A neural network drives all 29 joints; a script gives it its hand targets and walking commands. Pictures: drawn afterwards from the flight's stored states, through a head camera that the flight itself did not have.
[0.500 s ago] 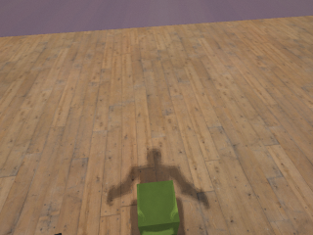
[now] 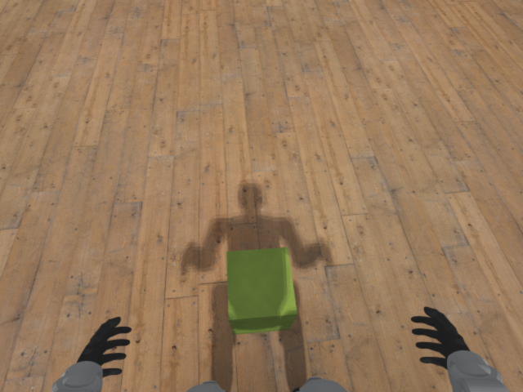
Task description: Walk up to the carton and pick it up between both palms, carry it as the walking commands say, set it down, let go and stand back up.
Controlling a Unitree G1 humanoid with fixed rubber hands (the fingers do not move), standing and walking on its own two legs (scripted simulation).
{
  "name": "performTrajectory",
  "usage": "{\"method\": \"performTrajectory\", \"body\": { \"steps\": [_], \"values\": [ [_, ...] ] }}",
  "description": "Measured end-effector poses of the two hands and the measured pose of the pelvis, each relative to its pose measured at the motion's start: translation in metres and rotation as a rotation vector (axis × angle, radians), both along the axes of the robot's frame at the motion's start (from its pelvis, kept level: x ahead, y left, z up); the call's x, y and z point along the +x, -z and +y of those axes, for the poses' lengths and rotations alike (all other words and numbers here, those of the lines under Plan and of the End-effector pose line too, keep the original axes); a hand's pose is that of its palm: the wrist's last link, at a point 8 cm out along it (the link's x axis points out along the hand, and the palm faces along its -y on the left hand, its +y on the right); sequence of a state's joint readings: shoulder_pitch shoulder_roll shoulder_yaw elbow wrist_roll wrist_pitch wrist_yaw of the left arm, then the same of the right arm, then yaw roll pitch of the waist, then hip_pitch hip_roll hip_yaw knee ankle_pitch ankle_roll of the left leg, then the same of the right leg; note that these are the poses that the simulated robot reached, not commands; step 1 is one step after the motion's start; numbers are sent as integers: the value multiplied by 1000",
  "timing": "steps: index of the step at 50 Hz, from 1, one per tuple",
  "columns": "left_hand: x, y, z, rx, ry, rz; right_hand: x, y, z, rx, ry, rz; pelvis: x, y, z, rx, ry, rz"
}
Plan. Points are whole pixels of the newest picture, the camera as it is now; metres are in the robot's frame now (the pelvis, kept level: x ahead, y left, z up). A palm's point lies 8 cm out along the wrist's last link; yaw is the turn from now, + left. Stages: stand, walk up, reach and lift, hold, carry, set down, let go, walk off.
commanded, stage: reach and lift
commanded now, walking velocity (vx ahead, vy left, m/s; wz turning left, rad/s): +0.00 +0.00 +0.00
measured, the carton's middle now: (259, 292) +0.44 +0.00 -0.63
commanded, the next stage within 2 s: none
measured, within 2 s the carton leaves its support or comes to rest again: neither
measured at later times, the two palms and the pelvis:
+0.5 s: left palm (134, 310) +0.27 +0.23 -0.14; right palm (407, 303) +0.27 -0.26 -0.14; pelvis -0.04 +0.00 -0.05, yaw -1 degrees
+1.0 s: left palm (176, 250) +0.40 +0.18 -0.18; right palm (364, 243) +0.41 -0.23 -0.19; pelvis -0.07 -0.01 -0.09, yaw +0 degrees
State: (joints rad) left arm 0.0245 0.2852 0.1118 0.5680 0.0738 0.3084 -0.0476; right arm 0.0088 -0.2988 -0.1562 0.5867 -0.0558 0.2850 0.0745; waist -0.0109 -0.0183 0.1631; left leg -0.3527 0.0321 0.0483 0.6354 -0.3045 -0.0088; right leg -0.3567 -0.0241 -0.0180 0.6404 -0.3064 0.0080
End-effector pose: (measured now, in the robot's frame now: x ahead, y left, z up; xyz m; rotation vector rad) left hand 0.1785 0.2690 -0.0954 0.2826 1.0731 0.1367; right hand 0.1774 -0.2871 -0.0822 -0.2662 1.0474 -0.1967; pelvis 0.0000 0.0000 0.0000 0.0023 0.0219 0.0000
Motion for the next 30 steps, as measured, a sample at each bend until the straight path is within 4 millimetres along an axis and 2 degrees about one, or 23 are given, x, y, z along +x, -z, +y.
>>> {"method": "performTrajectory", "body": {
  "steps": [4,8,15,19,30],
  "values": [
    [8,6,-5,-14,-6,-16,8,6,5,10,2,3,5,5,5,-6,-1,35],
    [19,16,-12,-28,-9,-22,12,22,8,35,15,7,6,14,9,-8,2,84],
    [61,27,-22,-24,-16,-111,36,45,12,71,8,-50,-4,32,10,4,25,188],
    [80,31,-27,-44,-44,-163,56,52,17,86,-8,-89,-14,40,7,10,30,248],
    [111,56,-43,-82,-57,-205,128,68,35,129,-41,-185,-54,64,-3,15,8,348]
  ]
}}
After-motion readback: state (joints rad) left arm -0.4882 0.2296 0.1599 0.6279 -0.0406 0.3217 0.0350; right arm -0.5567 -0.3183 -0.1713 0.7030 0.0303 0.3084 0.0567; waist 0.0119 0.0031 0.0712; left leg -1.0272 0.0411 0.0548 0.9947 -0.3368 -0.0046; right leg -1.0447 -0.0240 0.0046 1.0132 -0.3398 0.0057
